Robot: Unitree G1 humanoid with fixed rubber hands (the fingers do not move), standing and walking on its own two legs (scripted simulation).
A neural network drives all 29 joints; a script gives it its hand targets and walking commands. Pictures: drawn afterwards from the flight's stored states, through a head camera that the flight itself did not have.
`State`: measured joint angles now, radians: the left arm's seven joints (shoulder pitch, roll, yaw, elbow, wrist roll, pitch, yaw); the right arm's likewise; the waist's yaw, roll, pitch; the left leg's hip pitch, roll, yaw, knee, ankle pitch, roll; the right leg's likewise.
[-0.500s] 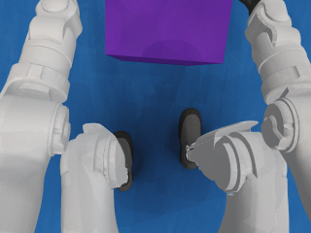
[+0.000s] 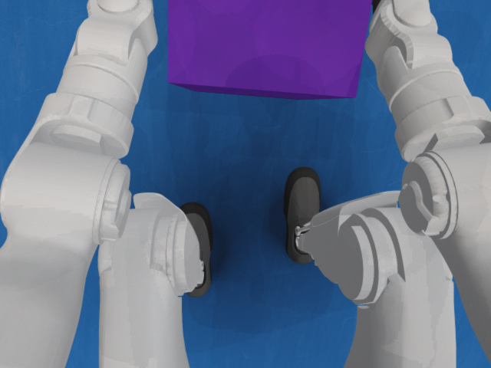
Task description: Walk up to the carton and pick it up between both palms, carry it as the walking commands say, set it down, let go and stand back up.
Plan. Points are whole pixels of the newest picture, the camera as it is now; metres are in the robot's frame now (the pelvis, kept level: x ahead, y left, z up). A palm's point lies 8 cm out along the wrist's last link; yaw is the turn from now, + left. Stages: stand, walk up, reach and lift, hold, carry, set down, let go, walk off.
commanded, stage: reach and lift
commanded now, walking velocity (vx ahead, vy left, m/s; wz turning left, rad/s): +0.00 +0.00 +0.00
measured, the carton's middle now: (260, 13) +0.54 -0.03 -0.25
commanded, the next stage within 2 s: none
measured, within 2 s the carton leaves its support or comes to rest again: leaves its support in 0.68 s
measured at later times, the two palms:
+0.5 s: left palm out of the picture +0.57 +0.12 -0.18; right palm out of the picture +0.55 -0.18 -0.18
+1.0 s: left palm out of the picture +0.57 +0.12 -0.11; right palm out of the picture +0.54 -0.17 -0.11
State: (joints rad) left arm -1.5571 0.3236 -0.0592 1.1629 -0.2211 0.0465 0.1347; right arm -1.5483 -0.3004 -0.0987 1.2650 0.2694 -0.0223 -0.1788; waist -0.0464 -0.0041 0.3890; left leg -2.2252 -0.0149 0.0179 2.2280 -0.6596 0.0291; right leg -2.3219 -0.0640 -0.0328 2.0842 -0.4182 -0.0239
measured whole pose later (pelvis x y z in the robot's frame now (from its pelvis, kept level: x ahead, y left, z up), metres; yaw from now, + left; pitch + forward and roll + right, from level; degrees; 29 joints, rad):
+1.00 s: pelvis +0.01 -0.01 +0.01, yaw +4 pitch +42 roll -2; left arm -1.42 0.17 0.26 0.94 0.09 0.26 0.09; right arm -1.27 -0.13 -0.43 0.80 -0.04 0.28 -0.16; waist -0.09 0.04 0.16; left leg -2.26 -0.11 -0.02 2.16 -0.63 -0.01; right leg -2.31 0.02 0.03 2.07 -0.49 0.05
